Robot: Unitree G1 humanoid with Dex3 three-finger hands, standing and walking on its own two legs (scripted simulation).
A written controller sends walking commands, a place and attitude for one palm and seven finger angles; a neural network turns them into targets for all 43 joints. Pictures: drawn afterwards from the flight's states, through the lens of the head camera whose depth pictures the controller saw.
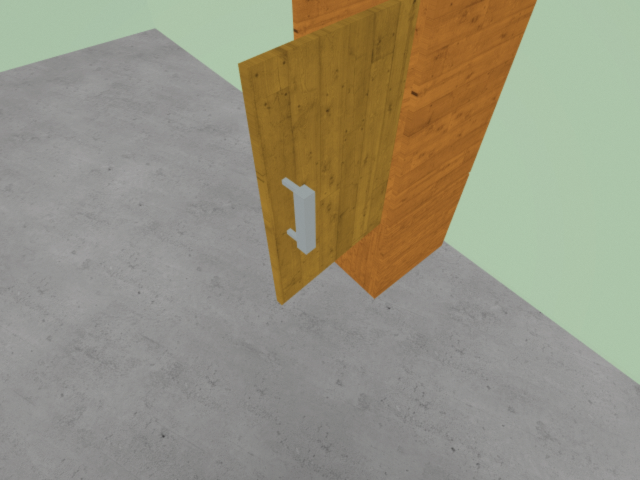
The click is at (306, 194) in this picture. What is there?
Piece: cupboard door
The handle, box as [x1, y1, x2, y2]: [282, 177, 315, 254]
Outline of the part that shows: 285,177 282,179 282,183 293,192 296,225 295,232 290,228 287,230 287,233 297,241 297,247 306,254 315,247 314,191 304,184 299,187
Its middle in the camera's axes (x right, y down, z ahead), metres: -0.05 -0.04 +0.71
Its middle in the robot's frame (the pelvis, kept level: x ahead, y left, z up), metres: +0.56 +0.07 -0.05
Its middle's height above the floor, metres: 0.73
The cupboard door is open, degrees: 95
